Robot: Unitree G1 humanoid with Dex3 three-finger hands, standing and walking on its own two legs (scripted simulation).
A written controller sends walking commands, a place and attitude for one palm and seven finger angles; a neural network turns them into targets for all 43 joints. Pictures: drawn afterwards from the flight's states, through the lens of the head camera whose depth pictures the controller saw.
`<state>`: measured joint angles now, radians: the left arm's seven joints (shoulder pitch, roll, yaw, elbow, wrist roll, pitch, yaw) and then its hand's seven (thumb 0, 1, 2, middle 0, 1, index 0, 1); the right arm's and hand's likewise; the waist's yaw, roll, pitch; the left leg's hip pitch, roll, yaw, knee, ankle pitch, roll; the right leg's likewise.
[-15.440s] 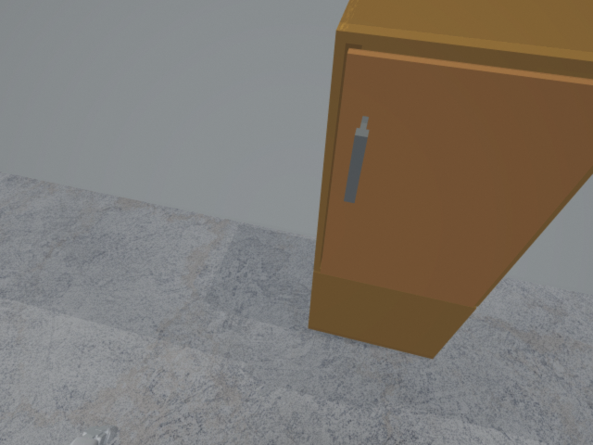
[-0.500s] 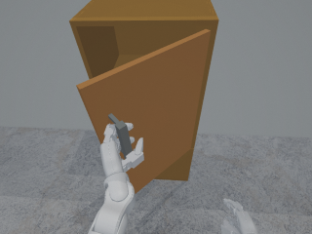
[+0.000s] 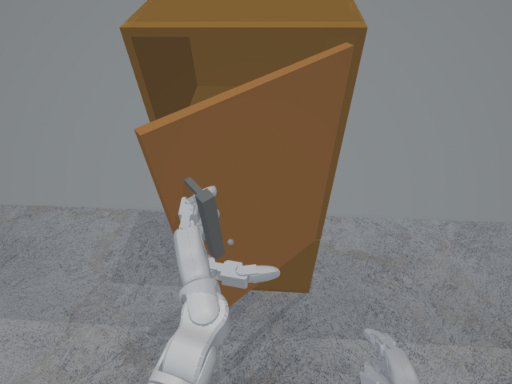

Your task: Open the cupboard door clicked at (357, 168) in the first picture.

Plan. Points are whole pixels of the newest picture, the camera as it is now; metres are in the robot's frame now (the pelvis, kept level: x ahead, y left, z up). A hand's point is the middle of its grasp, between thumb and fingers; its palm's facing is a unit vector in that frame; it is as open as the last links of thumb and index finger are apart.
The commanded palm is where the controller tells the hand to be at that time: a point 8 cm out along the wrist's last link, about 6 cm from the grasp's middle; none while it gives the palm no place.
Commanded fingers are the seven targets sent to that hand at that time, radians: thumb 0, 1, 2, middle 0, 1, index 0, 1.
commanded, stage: open thumb and fingers to let go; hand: left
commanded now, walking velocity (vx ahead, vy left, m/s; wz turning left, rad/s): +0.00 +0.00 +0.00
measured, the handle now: (204, 219) +0.35 +0.11 +0.09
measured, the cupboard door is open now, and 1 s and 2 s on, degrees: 43 45 45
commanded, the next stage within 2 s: slide the hand sideways off the handle in 0.06 s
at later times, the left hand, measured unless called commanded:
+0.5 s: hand (225, 265) +0.27 +0.06 +0.09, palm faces -0.09 -1.00 +0.03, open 16.3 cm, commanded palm +0.24 +0.12 +0.09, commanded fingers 0.00 -0.50 0.30 -0.15 -0.30 -0.15 -0.30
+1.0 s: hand (197, 287) +0.23 +0.10 +0.09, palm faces -0.05 -1.00 -0.02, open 16.2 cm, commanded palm +0.20 +0.16 +0.09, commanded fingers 0.00 -0.50 0.30 -0.15 -0.30 -0.15 -0.30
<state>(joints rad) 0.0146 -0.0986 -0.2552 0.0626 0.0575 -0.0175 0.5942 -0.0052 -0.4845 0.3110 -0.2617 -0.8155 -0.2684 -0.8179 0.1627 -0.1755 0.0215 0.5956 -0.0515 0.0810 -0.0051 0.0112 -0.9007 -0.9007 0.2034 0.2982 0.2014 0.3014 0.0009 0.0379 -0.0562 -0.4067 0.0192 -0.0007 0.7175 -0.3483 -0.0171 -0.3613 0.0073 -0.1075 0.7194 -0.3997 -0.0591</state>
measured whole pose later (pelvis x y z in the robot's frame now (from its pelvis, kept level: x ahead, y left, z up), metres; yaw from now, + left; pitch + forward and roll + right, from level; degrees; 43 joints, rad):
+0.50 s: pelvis -0.01 +0.02 +0.00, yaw -1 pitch +2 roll +0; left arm 0.10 0.02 -0.22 0.00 -0.07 -0.11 0.13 -0.01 -0.51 0.30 -0.17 -0.32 -0.16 -0.34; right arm 0.23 -0.20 0.05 0.52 0.00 0.01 -0.01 0.01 -0.90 -0.90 0.20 0.30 0.20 0.30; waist 0.00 0.03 -0.04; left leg -0.41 0.01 0.03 0.72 -0.34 0.01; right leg -0.38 -0.01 -0.07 0.73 -0.39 -0.04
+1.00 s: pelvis +0.00 +0.00 +0.00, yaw -1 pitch +3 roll +0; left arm 0.37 0.11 -0.13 -0.23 -0.10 -0.15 0.01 -0.01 -0.51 0.30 -0.19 -0.32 -0.18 -0.32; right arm 0.23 -0.21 0.05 0.48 0.00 -0.05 -0.02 0.01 -0.90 -0.90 0.20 0.30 0.20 0.30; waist 0.01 0.03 -0.05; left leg -0.44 0.02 0.02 0.76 -0.38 -0.01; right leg -0.40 0.01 -0.08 0.76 -0.42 -0.05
